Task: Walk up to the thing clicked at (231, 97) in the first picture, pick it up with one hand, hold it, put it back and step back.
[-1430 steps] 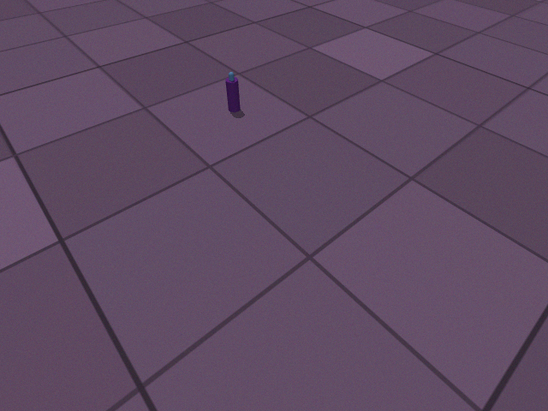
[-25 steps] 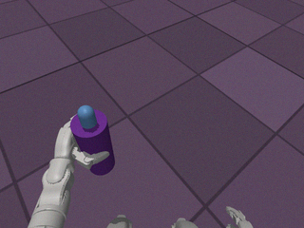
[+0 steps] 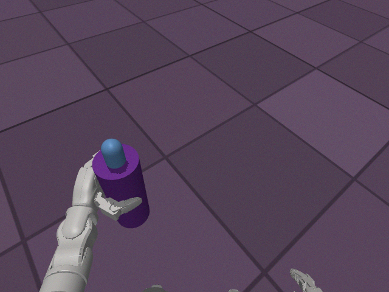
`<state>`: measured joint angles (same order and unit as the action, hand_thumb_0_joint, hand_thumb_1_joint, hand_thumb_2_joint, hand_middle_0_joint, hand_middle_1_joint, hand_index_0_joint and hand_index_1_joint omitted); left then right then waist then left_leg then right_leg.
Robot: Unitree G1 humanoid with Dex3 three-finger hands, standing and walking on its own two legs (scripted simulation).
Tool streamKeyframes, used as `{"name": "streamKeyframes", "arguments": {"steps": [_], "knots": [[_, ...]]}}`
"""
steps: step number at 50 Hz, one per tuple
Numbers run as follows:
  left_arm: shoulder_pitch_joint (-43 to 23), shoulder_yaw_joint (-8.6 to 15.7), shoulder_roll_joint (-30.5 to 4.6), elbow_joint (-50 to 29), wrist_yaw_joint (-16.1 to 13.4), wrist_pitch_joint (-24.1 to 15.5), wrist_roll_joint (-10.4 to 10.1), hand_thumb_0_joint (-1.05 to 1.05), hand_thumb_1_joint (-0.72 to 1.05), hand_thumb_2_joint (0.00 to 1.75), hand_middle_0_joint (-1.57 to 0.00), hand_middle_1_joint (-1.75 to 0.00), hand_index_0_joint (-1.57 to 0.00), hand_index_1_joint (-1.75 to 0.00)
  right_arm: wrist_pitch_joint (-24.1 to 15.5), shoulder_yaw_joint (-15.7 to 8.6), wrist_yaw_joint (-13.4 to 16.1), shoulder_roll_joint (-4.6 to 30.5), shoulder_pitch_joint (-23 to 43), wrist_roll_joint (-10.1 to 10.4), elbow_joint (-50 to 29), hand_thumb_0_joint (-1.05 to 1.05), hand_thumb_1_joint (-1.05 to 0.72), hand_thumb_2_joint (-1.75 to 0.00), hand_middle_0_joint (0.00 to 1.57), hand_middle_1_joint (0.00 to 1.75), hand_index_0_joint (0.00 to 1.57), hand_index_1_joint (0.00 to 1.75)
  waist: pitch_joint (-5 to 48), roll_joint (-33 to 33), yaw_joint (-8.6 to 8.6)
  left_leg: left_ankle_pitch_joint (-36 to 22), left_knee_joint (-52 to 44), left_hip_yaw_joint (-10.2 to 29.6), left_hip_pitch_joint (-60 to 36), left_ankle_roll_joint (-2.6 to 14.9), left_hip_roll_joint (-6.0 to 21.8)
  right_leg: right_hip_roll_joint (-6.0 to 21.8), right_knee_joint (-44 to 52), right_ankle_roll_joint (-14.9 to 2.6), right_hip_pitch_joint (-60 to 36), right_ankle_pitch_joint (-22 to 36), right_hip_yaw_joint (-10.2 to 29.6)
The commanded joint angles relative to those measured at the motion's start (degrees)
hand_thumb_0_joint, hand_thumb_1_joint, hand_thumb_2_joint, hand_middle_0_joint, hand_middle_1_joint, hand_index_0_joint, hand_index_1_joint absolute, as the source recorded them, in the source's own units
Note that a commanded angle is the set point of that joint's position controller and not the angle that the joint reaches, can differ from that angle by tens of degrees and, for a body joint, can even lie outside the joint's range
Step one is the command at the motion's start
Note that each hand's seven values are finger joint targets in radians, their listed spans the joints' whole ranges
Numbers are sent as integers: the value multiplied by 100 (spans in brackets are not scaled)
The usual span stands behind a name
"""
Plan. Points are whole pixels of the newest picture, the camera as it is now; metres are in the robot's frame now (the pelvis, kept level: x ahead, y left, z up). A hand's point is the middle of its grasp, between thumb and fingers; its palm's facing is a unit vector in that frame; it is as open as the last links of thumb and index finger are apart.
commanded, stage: hold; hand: left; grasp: from the side
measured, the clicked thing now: (123, 184) +0.33 +0.16 +0.03
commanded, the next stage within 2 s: none
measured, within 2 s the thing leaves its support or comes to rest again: neither
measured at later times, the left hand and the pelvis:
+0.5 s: hand (117, 186) +0.32 +0.17 +0.05, palm faces +0.02 -1.00 -0.02, open 11.2 cm; pelvis -0.01 +0.00 +0.01, yaw +0 degrees
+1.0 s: hand (115, 183) +0.32 +0.17 +0.05, palm faces +0.02 -1.00 -0.02, open 11.2 cm; pelvis +0.00 +0.00 +0.01, yaw +0 degrees
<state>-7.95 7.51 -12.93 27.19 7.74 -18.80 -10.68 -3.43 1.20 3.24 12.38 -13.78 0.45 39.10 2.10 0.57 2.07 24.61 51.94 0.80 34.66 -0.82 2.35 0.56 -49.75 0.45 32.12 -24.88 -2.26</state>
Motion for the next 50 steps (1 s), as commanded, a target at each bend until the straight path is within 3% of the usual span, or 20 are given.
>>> {"name": "streamKeyframes", "arguments": {"steps": [1,5,10,11,14,16,19,21,23,27,28,30,31,39,41,43,45,48,49,50], "knots": [[-2253,448,-838,-1948,-32,-727,-239,0,6,115,-123,-138,-126,-137,-217,-320,88,788,40,7,-664,0,-92,-90,20,30,20,30,2045,282,37,-1879,-725,-7,-1334,92,-138,-125,692,-98,-724,2092,50],[-2320,431,-809,-1896,-33,-745,-226,0,5,113,-121,-136,-124,-135,-229,-322,60,793,114,14,-675,0,-92,-90,20,30,20,30,1769,304,5,-1580,-897,29,-1313,53,-129,-143,739,-122,-666,1759,-3],[-2213,511,-884,-1925,-9,-726,-250,0,8,112,-120,-135,-123,-133,-218,-325,91,804,91,11,-669,0,-92,-90,20,30,20,30,1927,260,-5,-1751,-906,-35,-1393,87,-161,-110,857,-89,-943,2007,50],[-2190,466,-823,-1952,-26,-721,-238,0,6,111,-119,-135,-122,-133,-200,-308,79,765,117,18,-678,0,-92,-90,20,30,20,30,1883,258,-62,-1709,-951,-37,-1364,83,-164,-113,885,-97,-980,1972,39],[-2363,442,-828,-1951,-41,-740,-211,0,7,113,-121,-136,-124,-135,-223,-313,83,772,199,22,-686,0,-92,-90,20,30,20,30,1716,258,-5,-1576,-1018,-50,-1370,90,-172,-105,936,-91,-942,1863,51],[-2214,538,-887,-1874,-35,-728,-226,0,7,113,-122,-137,-125,-135,-229,-319,76,774,196,19,-691,0,-92,-90,20,30,20,30,1755,310,-59,-1536,-1039,-47,-1370,84,-166,-107,954,-100,-969,1800,53],[-2296,406,-742,-1817,21,-775,-245,0,7,113,-121,-137,-124,-135,-241,-332,69,780,235,22,-674,0,-92,-90,20,30,20,30,1588,249,-7,-1300,-1123,-22,-1348,85,-165,-112,993,-101,-875,1587,27],[-2372,536,-893,-1748,45,-820,-241,0,7,114,-123,-138,-126,-137,-270,-344,55,805,266,31,-662,0,-92,-90,20,30,20,30,1513,302,-3,-1131,-1153,-23,-1328,91,-173,-104,1016,-107,-796,1430,38],[-2275,480,-878,-2006,77,-873,-256,0,6,112,-122,-137,-125,-135,-266,-329,58,764,248,24,-691,0,-92,-90,20,30,20,30,1853,359,-50,-1361,-1104,-57,-1492,90,-193,-90,1028,-89,-975,1647,59],[-2224,382,-755,-2062,68,-850,-279,0,5,111,-121,-136,-124,-134,-303,-316,63,758,279,34,-692,0,-92,-90,20,30,20,30,1725,226,-39,-1416,-1097,-84,-1417,113,-215,-78,1077,-70,-1068,1756,71],[-2199,535,-881,-2066,21,-851,-274,0,4,111,-120,-135,-123,-134,-298,-327,73,775,279,36,-684,0,-92,-90,20,30,20,30,1852,203,-68,-1450,-1097,-91,-1438,113,-215,-73,1085,-75,-1144,1790,75],[-2259,355,-749,-2187,20,-860,-271,0,3,112,-120,-135,-123,-134,-317,-302,66,738,285,30,-696,0,-92,-90,20,30,20,30,1787,303,-9,-1458,-1112,-73,-1517,99,-199,-90,1066,-79,-1057,1770,67],[-2117,474,-791,-2057,-30,-828,-264,0,5,113,-120,-136,-123,-135,-306,-317,76,755,256,32,-663,0,-92,-90,20,30,20,30,1877,212,-40,-1537,-1100,-82,-1501,107,-207,-83,1078,-74,-1151,1870,62],[-2255,433,-804,-1927,-66,-804,-184,0,9,115,-120,-137,-123,-136,-314,-317,64,747,271,10,-612,0,-91,-90,20,30,20,30,1569,351,-44,-1483,-1179,-35,-1464,69,-172,-113,1060,-110,-998,1724,28],[-2327,527,-877,-2042,-61,-826,-207,0,8,115,-122,-138,-124,-137,-315,-340,60,776,230,8,-614,0,-92,-90,20,30,20,30,1808,417,-69,-1650,-1180,-2,-1613,51,-146,-128,1009,-122,-1023,1824,5],[-2230,334,-688,-1823,-3,-776,-227,0,10,116,-124,-140,-127,-138,-312,-319,66,772,253,13,-643,0,-91,-90,20,30,20,30,1553,282,15,-1656,-1153,-38,-1549,76,-160,-124,1064,-96,-984,1876,21],[-2294,349,-740,-1971,8,-772,-232,0,9,116,-123,-139,-126,-138,-326,-334,62,770,210,18,-635,0,-92,-90,20,30,20,30,1832,267,1,-1765,-1110,-59,-1631,97,-179,-93,1086,-79,-1102,2039,53],[-2074,268,-681,-2109,18,-775,-212,0,6,115,-122,-139,-125,-138,-332,-349,23,769,264,23,-688,0,-92,-90,20,30,20,30,1747,338,-80,-1781,-1159,-29,-1617,74,-166,-122,1058,-107,-1060,1970,6],[-2112,409,-752,-2051,-14,-780,-239,0,4,114,-123,-138,-125,-137,-322,-354,20,779,233,23,-668,0,-92,-90,20,30,20,30,1778,278,-81,-1784,-1151,-16,-1634,74,-165,-123,1052,-101,-1117,1946,-3],[-1906,373,-660,-1930,-33,-766,-238,0,5,114,-122,-139,-125,-137,-320,-350,3,761,254,41,-674,0,-92,-90,20,30,20,30,1640,264,-116,-1678,-1213,3,-1570,58,-157,-136,1047,-119,-1104,1826,-27]]}}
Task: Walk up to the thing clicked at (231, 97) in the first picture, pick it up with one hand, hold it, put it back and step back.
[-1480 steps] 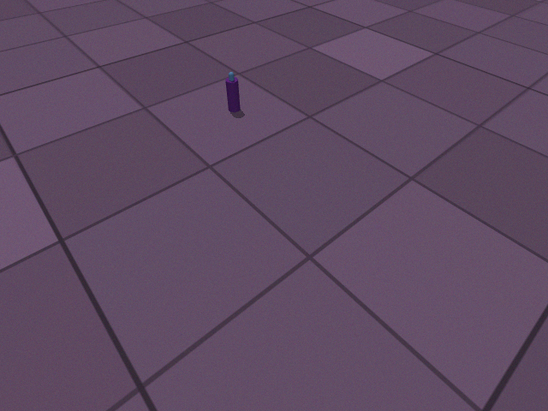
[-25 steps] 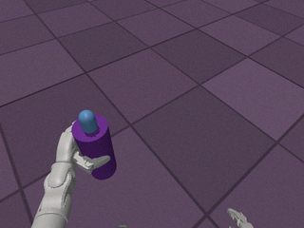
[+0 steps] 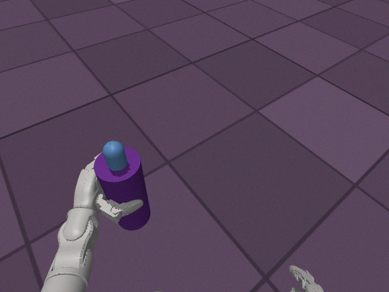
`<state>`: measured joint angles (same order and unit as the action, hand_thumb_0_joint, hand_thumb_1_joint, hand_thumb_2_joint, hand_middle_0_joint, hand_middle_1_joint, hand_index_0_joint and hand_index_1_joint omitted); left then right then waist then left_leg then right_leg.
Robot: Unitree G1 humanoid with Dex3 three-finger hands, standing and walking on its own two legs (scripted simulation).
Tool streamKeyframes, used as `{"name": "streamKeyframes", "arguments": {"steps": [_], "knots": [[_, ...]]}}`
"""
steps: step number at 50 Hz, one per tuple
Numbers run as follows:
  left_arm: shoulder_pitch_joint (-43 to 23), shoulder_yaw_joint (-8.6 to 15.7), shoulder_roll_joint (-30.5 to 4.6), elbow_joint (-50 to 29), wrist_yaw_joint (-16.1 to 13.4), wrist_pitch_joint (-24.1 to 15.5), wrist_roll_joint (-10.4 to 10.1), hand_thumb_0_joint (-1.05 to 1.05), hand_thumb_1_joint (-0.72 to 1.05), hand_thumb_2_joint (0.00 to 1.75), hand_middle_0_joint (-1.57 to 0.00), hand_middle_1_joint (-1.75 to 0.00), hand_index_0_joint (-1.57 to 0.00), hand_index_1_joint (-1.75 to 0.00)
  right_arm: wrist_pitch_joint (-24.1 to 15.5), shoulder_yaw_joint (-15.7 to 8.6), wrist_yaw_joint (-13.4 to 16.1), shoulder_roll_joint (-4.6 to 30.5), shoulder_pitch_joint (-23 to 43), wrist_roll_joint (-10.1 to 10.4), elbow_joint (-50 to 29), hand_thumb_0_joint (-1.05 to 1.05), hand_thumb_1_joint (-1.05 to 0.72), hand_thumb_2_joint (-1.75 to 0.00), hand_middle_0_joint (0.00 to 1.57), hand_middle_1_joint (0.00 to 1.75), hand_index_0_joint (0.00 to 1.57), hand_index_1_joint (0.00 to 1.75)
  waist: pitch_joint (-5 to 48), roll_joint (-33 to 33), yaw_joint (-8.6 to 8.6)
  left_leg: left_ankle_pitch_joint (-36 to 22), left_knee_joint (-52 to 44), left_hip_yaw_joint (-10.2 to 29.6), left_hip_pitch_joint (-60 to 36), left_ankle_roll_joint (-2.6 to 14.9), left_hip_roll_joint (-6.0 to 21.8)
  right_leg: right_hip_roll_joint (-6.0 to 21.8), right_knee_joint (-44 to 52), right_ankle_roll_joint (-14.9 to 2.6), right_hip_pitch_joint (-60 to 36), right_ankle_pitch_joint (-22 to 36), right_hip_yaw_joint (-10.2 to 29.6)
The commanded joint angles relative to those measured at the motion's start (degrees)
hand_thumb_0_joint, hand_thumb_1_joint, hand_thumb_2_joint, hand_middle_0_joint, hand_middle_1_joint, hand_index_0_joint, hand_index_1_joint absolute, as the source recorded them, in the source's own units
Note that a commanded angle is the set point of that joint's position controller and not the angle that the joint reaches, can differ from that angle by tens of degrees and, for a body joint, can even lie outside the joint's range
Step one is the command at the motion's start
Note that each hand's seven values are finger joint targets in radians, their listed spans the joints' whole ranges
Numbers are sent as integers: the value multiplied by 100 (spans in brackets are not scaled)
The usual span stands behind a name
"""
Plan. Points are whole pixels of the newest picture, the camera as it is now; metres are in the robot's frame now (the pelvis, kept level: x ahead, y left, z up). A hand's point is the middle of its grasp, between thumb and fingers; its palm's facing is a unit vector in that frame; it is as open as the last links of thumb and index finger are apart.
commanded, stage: hold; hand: left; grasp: from the side
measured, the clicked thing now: (125, 186) +0.33 +0.16 +0.04
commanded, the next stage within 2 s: crouch in 1.58 s
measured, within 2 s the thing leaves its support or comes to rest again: neither
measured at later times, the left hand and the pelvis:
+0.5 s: hand (121, 189) +0.32 +0.17 +0.04, palm faces +0.03 -1.00 -0.02, open 11.2 cm; pelvis +0.00 +0.00 +0.00, yaw +0 degrees
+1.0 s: hand (121, 190) +0.32 +0.16 +0.04, palm faces +0.03 -1.00 -0.02, open 11.2 cm; pelvis +0.00 +0.00 +0.00, yaw +0 degrees
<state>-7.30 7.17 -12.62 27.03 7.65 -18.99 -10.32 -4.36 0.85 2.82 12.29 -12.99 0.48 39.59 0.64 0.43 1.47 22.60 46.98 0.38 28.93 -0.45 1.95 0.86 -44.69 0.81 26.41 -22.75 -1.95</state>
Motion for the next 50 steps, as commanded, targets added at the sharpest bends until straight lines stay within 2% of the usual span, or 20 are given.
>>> {"name": "streamKeyframes", "arguments": {"steps": [1,4,5,9,12,15,20,22,23,24,25,27,29,33,35,38,42,45,48,50], "knots": [[-2031,406,-736,-2055,-31,-762,-272,0,5,115,-123,-140,-126,-139,-236,-321,44,781,139,22,-728,0,-92,-90,20,30,20,30,1936,385,-33,-1586,-679,33,-1073,20,-114,-163,530,-154,-513,1703,-45],[-2099,364,-709,-2205,-84,-780,-259,0,6,116,-122,-139,-124,-138,-221,-319,44,783,164,34,-743,0,-92,-90,20,30,20,30,1833,241,9,-1575,-693,33,-1054,31,-108,-169,550,-139,-540,1720,-45],[-2092,454,-789,-2304,-116,-766,-254,0,9,117,-122,-140,-125,-139,-223,-319,50,772,114,24,-739,0,-92,-90,20,30,20,30,2108,322,-31,-1816,-621,17,-1165,42,-113,-156,535,-133,-626,1935,-27],[-2018,311,-647,-2320,-159,-717,-229,0,9,117,-121,-139,-124,-138,-232,-317,42,780,38,6,-661,0,-91,-90,20,30,20,30,2012,426,35,-2079,-614,48,-1272,13,-75,-178,481,-151,-496,2050,-54],[-2102,439,-764,-2176,-208,-714,-191,0,9,117,-122,-140,-124,-139,-235,-320,32,764,98,4,-669,0,-92,-90,20,30,20,30,1799,256,-4,-1802,-659,56,-1031,31,-80,-170,513,-143,-551,1890,-53],[-2116,331,-651,-2166,-206,-730,-182,0,8,118,-122,-141,-125,-140,-236,-299,19,729,166,2,-710,0,-92,-90,20,30,20,30,1679,352,2,-1422,-728,20,-952,29,-116,-148,579,-144,-509,1616,-29],[-2128,246,-657,-2193,-118,-770,-180,0,7,118,-122,-141,-125,-140,-247,-333,-14,770,161,12,-726,0,-92,-90,20,30,20,30,1805,445,12,-1531,-682,14,-1047,22,-125,-146,556,-154,-486,1695,-33],[-1873,254,-571,-2038,-97,-741,-216,0,8,118,-124,-142,-127,-141,-266,-341,-2,789,168,25,-737,0,-92,-90,20,30,20,30,1807,161,16,-1569,-685,35,-1056,44,-114,-154,559,-134,-550,1746,-51],[-2151,271,-693,-2427,-89,-802,-226,0,7,117,-123,-141,-126,-140,-264,-324,-18,760,184,16,-751,0,-92,-90,20,30,20,30,1962,413,-12,-1631,-649,9,-1103,31,-128,-140,558,-140,-579,1810,-21],[-2054,322,-699,-2262,-105,-767,-227,0,8,117,-122,-140,-124,-139,-267,-330,-10,771,144,20,-728,0,-92,-90,20,30,20,30,1976,305,6,-1632,-643,12,-1093,40,-128,-144,568,-134,-589,1809,-28],[-1927,199,-594,-2206,-106,-742,-205,0,8,116,-122,-140,-125,-139,-263,-319,-11,759,129,11,-723,0,-92,-90,20,30,20,30,1931,287,24,-1633,-644,14,-1073,41,-122,-148,569,-132,-598,1816,-36],[-2152,197,-584,-2327,-157,-751,-215,0,9,118,-122,-141,-125,-140,-272,-309,-12,753,156,19,-721,0,-91,-90,20,30,20,30,1812,323,51,-1570,-673,6,-1045,39,-124,-145,581,-135,-511,1780,-31],[-2180,391,-731,-2197,-214,-759,-194,0,10,117,-121,-139,-124,-138,-265,-310,-2,752,171,0,-687,0,-91,-90,20,30,20,30,1758,242,38,-1414,-668,22,-972,50,-115,-146,591,-123,-469,1630,-30],[-1994,322,-627,-2222,-252,-777,-173,0,10,119,-122,-141,-125,-140,-279,-305,-4,748,264,5,-753,0,-91,-90,20,30,20,30,1671,268,-22,-1202,-743,19,-911,33,-130,-152,599,-147,-473,1419,-42],[-2098,489,-820,-2355,-276,-793,-172,0,10,118,-122,-140,-124,-139,-266,-310,7,755,226,7,-739,0,-91,-90,20,30,20,30,1893,420,-71,-1264,-717,-9,-954,28,-150,-137,615,-156,-570,1483,-16],[-2019,267,-577,-2195,-235,-762,-184,0,10,119,-122,-141,-125,-140,-275,-288,12,723,219,2,-742,0,-91,-90,20,30,20,30,1787,257,38,-1301,-671,-32,-903,52,-147,-126,623,-124,-542,1594,3],[-2061,369,-741,-2191,-213,-768,-168,0,10,119,-122,-141,-124,-140,-302,-310,4,763,164,5,-698,0,-91,-90,20,30,20,30,1843,349,12,-1470,-669,12,-1000,42,-127,-135,549,-135,-529,1690,-25],[-2176,289,-634,-2106,-197,-783,-205,0,9,119,-122,-140,-124,-139,-290,-317,13,777,135,10,-683,0,-91,-90,20,30,20,30,1874,214,85,-1555,-611,11,-1011,60,-124,-136,565,-124,-509,1781,-24],[-2134,232,-649,-2326,-190,-778,-200,0,8,118,-122,-140,-124,-139,-295,-306,-1,762,175,13,-720,0,-92,-90,20,30,20,30,1914,337,9,-1587,-621,-3,-1017,46,-140,-129,579,-135,-594,1805,-20],[-2125,176,-590,-2242,-207,-749,-176,0,8,119,-122,-140,-124,-139,-312,-315,-5,763,155,20,-708,0,-91,-90,20,30,20,30,1863,340,50,-1530,-660,11,-1049,37,-122,-144,570,-146,-495,1719,-34]]}}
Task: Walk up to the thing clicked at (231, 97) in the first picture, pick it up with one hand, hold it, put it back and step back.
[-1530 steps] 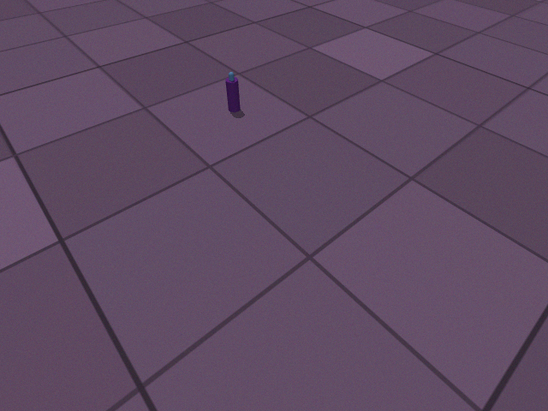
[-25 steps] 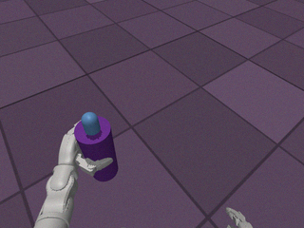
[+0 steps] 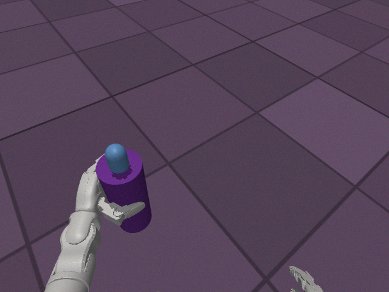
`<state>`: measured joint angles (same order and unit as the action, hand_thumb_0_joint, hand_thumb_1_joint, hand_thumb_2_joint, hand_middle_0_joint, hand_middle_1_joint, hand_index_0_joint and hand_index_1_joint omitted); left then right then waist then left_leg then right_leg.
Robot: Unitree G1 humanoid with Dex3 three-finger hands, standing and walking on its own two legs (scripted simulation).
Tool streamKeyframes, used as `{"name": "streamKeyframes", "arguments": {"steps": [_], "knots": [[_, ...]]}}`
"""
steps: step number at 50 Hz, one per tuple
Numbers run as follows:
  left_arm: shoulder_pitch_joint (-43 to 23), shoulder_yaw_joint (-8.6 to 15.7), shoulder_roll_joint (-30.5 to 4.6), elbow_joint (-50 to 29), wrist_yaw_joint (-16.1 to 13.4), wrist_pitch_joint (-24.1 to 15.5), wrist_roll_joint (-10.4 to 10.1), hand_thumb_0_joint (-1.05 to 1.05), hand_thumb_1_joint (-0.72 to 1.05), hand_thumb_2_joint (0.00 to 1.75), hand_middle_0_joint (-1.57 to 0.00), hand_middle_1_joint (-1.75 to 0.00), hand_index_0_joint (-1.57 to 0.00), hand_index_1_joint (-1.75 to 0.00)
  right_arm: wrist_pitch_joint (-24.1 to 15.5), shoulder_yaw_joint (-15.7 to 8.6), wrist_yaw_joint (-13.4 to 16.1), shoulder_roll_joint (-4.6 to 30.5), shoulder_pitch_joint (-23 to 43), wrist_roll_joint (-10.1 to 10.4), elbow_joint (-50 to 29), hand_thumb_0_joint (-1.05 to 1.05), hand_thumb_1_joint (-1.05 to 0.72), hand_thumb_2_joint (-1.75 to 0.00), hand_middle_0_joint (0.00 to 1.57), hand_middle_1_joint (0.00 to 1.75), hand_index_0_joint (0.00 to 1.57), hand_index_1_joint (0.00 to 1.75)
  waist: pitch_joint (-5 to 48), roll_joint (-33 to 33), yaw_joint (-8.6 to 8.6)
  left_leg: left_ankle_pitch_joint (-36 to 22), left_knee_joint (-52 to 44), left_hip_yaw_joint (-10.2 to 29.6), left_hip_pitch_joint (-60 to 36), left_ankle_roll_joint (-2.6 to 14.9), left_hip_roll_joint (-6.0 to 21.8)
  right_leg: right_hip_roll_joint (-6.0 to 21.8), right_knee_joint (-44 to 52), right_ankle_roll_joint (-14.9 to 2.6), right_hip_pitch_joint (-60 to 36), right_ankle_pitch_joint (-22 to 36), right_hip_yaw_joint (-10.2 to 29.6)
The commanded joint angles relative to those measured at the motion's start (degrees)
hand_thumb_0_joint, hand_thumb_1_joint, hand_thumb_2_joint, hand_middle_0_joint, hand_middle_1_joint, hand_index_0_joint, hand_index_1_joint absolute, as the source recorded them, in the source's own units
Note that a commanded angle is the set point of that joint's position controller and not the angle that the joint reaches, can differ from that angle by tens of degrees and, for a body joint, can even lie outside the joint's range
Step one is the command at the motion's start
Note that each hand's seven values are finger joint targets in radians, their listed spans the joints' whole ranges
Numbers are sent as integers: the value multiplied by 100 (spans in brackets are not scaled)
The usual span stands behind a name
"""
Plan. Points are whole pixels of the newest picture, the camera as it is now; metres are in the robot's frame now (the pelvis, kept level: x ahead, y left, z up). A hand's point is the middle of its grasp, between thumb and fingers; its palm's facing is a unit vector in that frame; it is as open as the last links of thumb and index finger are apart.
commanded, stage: hold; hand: left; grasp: from the side
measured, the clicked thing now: (126, 189) +0.32 +0.16 +0.04
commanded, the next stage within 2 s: crouch in 0.58 s
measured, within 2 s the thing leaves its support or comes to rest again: neither
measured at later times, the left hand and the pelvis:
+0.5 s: hand (125, 191) +0.31 +0.16 +0.04, palm faces +0.03 -1.00 -0.02, open 11.2 cm; pelvis +0.00 +0.00 +0.00, yaw +0 degrees
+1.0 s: hand (128, 198) +0.32 +0.16 -0.01, palm faces +0.05 -1.00 +0.00, open 11.1 cm; pelvis -0.01 +0.00 -0.02, yaw +0 degrees
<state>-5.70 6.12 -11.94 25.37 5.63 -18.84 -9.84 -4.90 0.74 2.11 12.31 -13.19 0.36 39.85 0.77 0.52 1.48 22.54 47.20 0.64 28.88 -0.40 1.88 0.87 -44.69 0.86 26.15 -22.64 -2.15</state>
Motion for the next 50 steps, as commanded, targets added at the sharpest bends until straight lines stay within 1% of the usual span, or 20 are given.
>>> {"name": "streamKeyframes", "arguments": {"steps": [1,8,10,12,17,23,25,26,29,30,33,34,35,37,40,45,46,47,49,50], "knots": [[-2275,306,-662,-2045,-6,-760,-240,0,9,119,-122,-140,-124,-139,-247,-301,70,759,173,29,-723,0,-91,-90,20,30,20,30,1821,356,55,-1515,-691,-9,-1055,29,-114,-145,567,-145,-445,1700,-15],[-2312,537,-822,-1924,-129,-751,-194,0,9,120,-122,-141,-124,-140,-242,-316,66,790,168,22,-711,0,-91,-90,20,30,20,30,1770,243,12,-1359,-753,36,-982,21,-90,-164,562,-154,-460,1509,-48],[-2211,508,-779,-2081,-123,-767,-220,0,8,120,-122,-141,-125,-141,-251,-289,57,735,192,19,-757,0,-92,-90,20,30,20,30,1957,361,-59,-1539,-692,-1,-1026,20,-108,-152,543,-159,-563,1676,-24],[-2101,333,-615,-1913,-81,-730,-223,0,9,120,-122,-141,-124,-140,-242,-307,64,776,162,27,-737,0,-92,-90,20,30,20,30,1780,239,32,-1559,-701,0,-1013,24,-95,-163,545,-151,-484,1707,-31],[-2295,280,-631,-2079,-37,-766,-211,0,11,119,-122,-140,-124,-139,-252,-299,42,749,210,26,-755,0,-91,-90,20,30,20,30,1750,285,38,-1305,-707,-32,-954,36,-120,-139,592,-152,-429,1540,2],[-2344,310,-676,-2328,-112,-753,-221,0,9,117,-121,-139,-123,-138,-287,-270,52,716,207,17,-770,0,-92,-90,20,30,20,30,1916,324,36,-1314,-690,-12,-1006,34,-124,-139,601,-144,-491,1533,-7],[-2264,385,-678,-2100,-170,-725,-214,0,9,118,-121,-139,-123,-139,-291,-265,70,730,229,30,-740,0,-91,-90,20,30,20,30,1690,199,41,-1321,-684,-42,-899,49,-133,-131,626,-133,-436,1582,11],[-2357,498,-793,-2180,-186,-748,-211,0,7,117,-120,-139,-122,-138,-289,-276,75,731,192,15,-710,0,-92,-90,20,30,20,30,1839,240,33,-1374,-663,-26,-944,54,-125,-127,603,-124,-495,1627,6],[-2202,371,-696,-2127,-179,-723,-168,0,7,118,-120,-139,-122,-139,-277,-292,74,750,204,13,-724,0,-91,-90,20,30,20,30,1749,275,21,-1356,-707,-16,-949,41,-122,-135,592,-141,-483,1576,-10],[-2132,446,-734,-2113,-186,-726,-171,0,9,119,-121,-140,-123,-139,-275,-286,76,726,239,20,-744,0,-91,-90,20,30,20,30,1755,311,-30,-1383,-694,-38,-900,40,-139,-124,597,-141,-519,1615,4],[-2266,411,-723,-2015,-171,-732,-167,0,7,119,-122,-141,-124,-141,-255,-291,67,732,234,21,-729,0,-92,-90,20,30,20,30,1706,270,18,-1218,-721,-35,-871,48,-136,-125,625,-143,-470,1479,4],[-2322,333,-670,-2042,-137,-744,-155,0,15,123,-123,-140,-125,-140,-275,-307,63,755,246,21,-747,0,-90,-91,20,30,20,30,1657,279,73,-1183,-758,-7,-947,42,-117,-138,608,-144,-380,1419,-11],[-2231,293,-627,-2008,-133,-734,-151,0,11,115,-117,-132,-119,-132,-286,-302,46,737,230,14,-739,0,-87,-90,20,30,20,30,1756,335,35,-1227,-745,5,-974,27,-105,-146,570,-157,-386,1431,-27],[-2203,333,-656,-1829,-117,-720,-152,0,23,111,-122,-129,-124,-128,-284,-312,52,763,204,7,-728,0,-87,-90,20,30,20,30,1720,273,67,-1353,-689,-4,-949,39,-100,-148,568,-146,-327,1546,-24],[-2114,312,-486,-1414,-119,-786,-172,0,24,110,-122,-129,-124,-128,-274,-331,16,762,172,-9,-673,0,-87,-90,20,30,20,30,1629,8,103,-1287,-575,-23,-720,84,-117,-121,522,-116,-259,1569,-10],[-2531,402,-547,-766,-80,-1171,-91,0,24,110,-121,-129,-124,-128,-256,-387,-85,796,148,-77,-555,0,-87,-90,20,30,20,30,1458,44,158,-1055,-182,-18,-168,94,-121,-110,135,-141,346,1368,25],[-2503,505,-622,-620,-81,-1275,-71,0,23,112,-123,-131,-125,-130,-250,-416,-109,817,88,-91,-536,0,-88,-90,20,30,20,30,1636,-19,115,-1081,-59,3,-47,98,-117,-114,1,-153,399,1384,21],[-2682,395,-536,-482,-40,-1390,-48,0,24,112,-123,-131,-125,-130,-246,-420,-133,811,113,-93,-528,0,-88,-90,20,30,20,30,1564,73,183,-887,50,6,103,87,-125,-114,-131,-166,682,1207,38],[-2830,668,-678,-167,-6,-1638,-81,0,21,114,-125,-134,-127,-133,-252,-463,-191,865,88,-119,-510,0,-89,-90,20,30,20,30,1702,108,168,-637,353,73,430,78,-119,-127,-470,-185,1132,908,30],[-2938,617,-680,-128,28,-1783,-73,0,18,115,-125,-134,-127,-133,-241,-465,-218,851,82,-139,-528,0,-88,-90,20,30,20,30,1916,187,181,-589,538,68,583,74,-134,-124,-636,-203,1326,851,47]]}}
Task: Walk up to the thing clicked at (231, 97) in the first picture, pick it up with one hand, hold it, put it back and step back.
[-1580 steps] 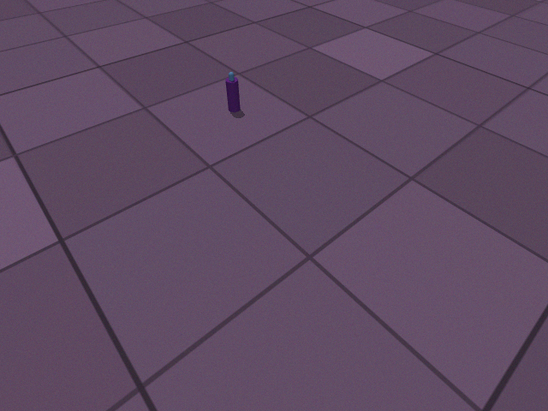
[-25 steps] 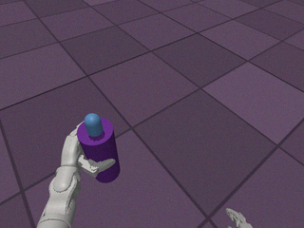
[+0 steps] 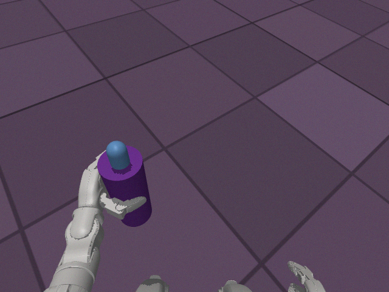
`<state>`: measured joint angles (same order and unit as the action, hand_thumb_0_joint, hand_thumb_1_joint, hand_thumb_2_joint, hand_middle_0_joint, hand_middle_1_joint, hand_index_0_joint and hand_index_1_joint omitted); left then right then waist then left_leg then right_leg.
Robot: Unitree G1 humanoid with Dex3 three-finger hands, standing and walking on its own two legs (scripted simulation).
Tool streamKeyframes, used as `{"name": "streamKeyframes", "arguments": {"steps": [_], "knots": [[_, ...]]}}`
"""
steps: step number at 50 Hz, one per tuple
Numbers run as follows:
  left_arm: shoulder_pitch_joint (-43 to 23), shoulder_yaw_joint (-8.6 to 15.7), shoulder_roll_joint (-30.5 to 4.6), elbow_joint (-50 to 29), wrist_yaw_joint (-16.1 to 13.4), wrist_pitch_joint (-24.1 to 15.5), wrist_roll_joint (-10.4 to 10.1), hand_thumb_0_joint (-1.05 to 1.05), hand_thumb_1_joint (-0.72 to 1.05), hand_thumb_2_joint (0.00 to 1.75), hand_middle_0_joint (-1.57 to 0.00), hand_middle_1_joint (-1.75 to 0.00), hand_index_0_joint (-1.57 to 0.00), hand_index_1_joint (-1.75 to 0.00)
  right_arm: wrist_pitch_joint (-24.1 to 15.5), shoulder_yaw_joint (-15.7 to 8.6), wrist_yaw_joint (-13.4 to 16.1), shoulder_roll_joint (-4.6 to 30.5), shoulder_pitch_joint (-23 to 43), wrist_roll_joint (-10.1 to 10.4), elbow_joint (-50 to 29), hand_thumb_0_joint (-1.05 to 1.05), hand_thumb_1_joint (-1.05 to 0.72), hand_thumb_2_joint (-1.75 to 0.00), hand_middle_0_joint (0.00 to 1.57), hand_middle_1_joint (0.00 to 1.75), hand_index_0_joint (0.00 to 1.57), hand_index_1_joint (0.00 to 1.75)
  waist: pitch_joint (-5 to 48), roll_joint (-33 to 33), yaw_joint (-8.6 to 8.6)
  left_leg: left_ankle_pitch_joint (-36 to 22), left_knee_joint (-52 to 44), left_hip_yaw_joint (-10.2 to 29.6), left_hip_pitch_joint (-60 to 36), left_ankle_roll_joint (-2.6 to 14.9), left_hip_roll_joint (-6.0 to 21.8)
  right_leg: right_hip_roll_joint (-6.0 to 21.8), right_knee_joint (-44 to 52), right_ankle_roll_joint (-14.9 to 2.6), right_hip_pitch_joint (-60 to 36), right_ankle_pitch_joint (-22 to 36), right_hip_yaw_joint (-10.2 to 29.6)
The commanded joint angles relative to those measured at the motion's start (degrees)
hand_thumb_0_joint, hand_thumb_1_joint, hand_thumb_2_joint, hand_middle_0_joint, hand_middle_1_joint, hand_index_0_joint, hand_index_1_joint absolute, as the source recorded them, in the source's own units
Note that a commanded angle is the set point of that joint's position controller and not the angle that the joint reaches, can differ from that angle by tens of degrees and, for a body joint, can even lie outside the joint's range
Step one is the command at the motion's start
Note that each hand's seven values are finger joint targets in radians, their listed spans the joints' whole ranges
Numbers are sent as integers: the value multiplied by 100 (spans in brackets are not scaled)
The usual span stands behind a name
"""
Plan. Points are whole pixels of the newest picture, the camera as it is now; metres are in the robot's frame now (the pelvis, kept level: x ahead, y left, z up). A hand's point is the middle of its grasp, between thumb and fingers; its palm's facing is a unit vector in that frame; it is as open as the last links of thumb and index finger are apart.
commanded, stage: crouch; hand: left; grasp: from the side
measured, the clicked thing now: (127, 184) +0.34 +0.16 +0.00
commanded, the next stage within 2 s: lower in 1.60 s
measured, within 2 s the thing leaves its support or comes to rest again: neither
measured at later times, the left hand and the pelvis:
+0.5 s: hand (137, 214) +0.36 +0.17 -0.24, palm faces +0.08 -1.00 -0.03, open 11.1 cm; pelvis -0.04 +0.00 -0.20, yaw -2 degrees
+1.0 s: hand (143, 226) +0.38 +0.18 -0.41, palm faces +0.08 -1.00 -0.03, open 11.2 cm; pelvis -0.07 +0.00 -0.35, yaw -5 degrees
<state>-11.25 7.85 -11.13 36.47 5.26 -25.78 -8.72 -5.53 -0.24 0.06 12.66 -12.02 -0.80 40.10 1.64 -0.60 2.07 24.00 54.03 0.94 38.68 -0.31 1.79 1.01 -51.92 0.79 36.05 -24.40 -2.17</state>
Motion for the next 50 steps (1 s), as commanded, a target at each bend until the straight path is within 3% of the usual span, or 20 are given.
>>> {"name": "streamKeyframes", "arguments": {"steps": [1,5,6,10,13,14,17,20,25,31,34,38,39,40,41,42,43,44,47,50], "knots": [[-2468,488,-761,-1110,102,-1229,-194,0,16,115,-126,-135,-127,-134,-176,-380,-41,837,-105,-51,-545,0,-89,-90,20,30,20,30,2033,360,153,-727,46,82,-313,66,-112,-146,-131,-197,609,954,26],[-2540,772,-971,-505,164,-1782,-226,0,10,114,-125,-135,-127,-134,-181,-365,-132,914,-98,-107,-575,0,-90,-90,20,30,20,30,2689,518,105,-594,1016,163,647,57,-147,-174,-1158,-246,1638,673,-22],[-2593,668,-890,-425,213,-1892,-225,0,10,114,-126,-134,-127,-134,-192,-361,-144,924,-92,-123,-589,0,-90,-90,20,30,20,30,2849,565,168,-600,1230,221,754,53,-131,-189,-1416,-254,2006,615,-47],[-2823,715,-1089,-408,326,-2221,-204,0,9,113,-125,-132,-126,-132,-158,-375,-176,1089,-132,-164,-576,0,-91,-91,20,30,20,30,3601,892,166,-637,1919,344,1326,15,-138,-198,-2266,-318,2925,463,-99],[-3001,736,-1130,-444,349,-2316,-245,0,11,116,-125,-132,-126,-133,-128,-380,-179,1156,-122,-201,-512,0,-91,-91,20,30,20,30,3998,987,186,-718,2446,313,1713,27,-128,-207,-2723,-319,3375,505,-76],[-3005,925,-1259,-440,311,-2331,-276,0,11,117,-126,-133,-127,-134,-111,-375,-177,1155,-97,-199,-506,0,-91,-91,20,30,20,30,4110,876,142,-739,2629,292,1897,54,-132,-217,-2837,-301,3418,555,-50],[-3080,978,-1272,-433,201,-2354,-267,0,9,119,-124,-133,-124,-134,-69,-367,-214,1146,-130,-234,-432,0,-92,-91,20,30,20,30,4393,790,186,-743,3107,269,2393,88,-142,-229,-3178,-283,3646,608,11],[-3404,1081,-1479,-382,220,-2406,-216,0,10,121,-125,-134,-125,-136,-44,-384,-230,1179,-145,-276,-314,0,-93,-91,20,30,20,30,4628,700,340,-683,3667,262,2930,145,-142,-225,-3543,-252,3941,670,80],[-3686,1404,-1762,178,239,-2500,-111,0,9,121,-126,-135,-126,-136,21,-314,-308,1150,-48,-354,-195,0,-93,-92,20,30,20,30,4602,676,359,-282,4308,216,3817,160,-132,-241,-4171,-256,4557,282,88],[-4100,1496,-2006,368,277,-2631,51,0,7,124,-129,-138,-129,-140,74,-260,-377,1191,67,-466,-178,0,-94,-92,20,30,20,30,4768,1128,349,391,4824,148,4366,87,-136,-269,-4844,-326,5374,-392,-4],[-4211,1668,-2194,504,295,-2623,86,0,5,124,-127,-137,-127,-139,98,-223,-392,1251,3,-485,-108,0,-94,-92,20,30,20,30,4825,1216,394,363,5098,158,4633,73,-141,-269,-5222,-336,5572,-323,-124],[-4227,1704,-2160,517,345,-2574,46,0,4,123,-127,-136,-126,-138,134,-203,-403,1312,72,-492,-111,0,-95,-92,20,30,20,30,4850,1329,402,398,5406,157,4762,64,-131,-269,-5605,-350,6006,-376,-203],[-4427,1627,-2142,489,366,-2558,51,0,3,123,-127,-136,-126,-138,134,-202,-404,1341,40,-498,-81,0,-95,-92,20,30,20,30,4793,1376,511,390,5534,153,4847,72,-126,-256,-5687,-342,6095,-322,-207],[-4534,1735,-2262,391,331,-2561,19,0,3,123,-126,-135,-126,-138,139,-195,-398,1351,23,-491,-87,0,-95,-92,20,30,20,30,4891,1305,487,446,5592,153,4928,72,-131,-262,-5743,-339,6078,-358,-214],[-4465,1872,-2377,555,319,-2539,43,0,3,123,-125,-135,-124,-137,156,-171,-393,1347,58,-500,-60,0,-94,-92,20,30,20,30,4792,1297,473,492,5682,129,5076,74,-130,-253,-5821,-327,6157,-391,-213],[-4577,1804,-2444,464,314,-2539,64,0,2,122,-125,-134,-124,-136,166,-166,-386,1357,45,-512,-46,0,-94,-92,20,30,20,30,4748,1327,479,590,5784,89,5196,86,-128,-265,-5846,-321,6154,-455,-184],[-4535,1742,-2254,608,330,-2522,60,0,3,122,-126,-135,-125,-137,174,-165,-393,1377,31,-516,-43,0,-95,-92,20,30,20,30,4664,1316,575,615,5801,139,5249,70,-126,-257,-5967,-331,6299,-469,-251],[-4638,1790,-2391,482,323,-2536,63,0,1,122,-124,-133,-124,-136,176,-148,-392,1382,101,-521,-42,0,-94,-92,20,30,20,30,4621,1318,517,746,5873,131,5353,69,-125,-266,-6014,-336,6391,-565,-251],[-4745,1858,-2560,709,358,-2521,96,0,3,121,-125,-133,-125,-135,220,-98,-373,1461,48,-549,-5,0,-94,-92,20,30,20,30,4426,1257,683,984,6090,136,5733,83,-132,-265,-6163,-302,6440,-689,-306],[-4663,2017,-2762,839,355,-2521,49,0,4,119,-123,-130,-123,-132,248,-29,-370,1482,144,-567,-54,0,-93,-92,20,30,20,30,4297,1085,582,1274,6282,77,6093,117,-150,-297,-6201,-271,6457,-965,-309]]}}
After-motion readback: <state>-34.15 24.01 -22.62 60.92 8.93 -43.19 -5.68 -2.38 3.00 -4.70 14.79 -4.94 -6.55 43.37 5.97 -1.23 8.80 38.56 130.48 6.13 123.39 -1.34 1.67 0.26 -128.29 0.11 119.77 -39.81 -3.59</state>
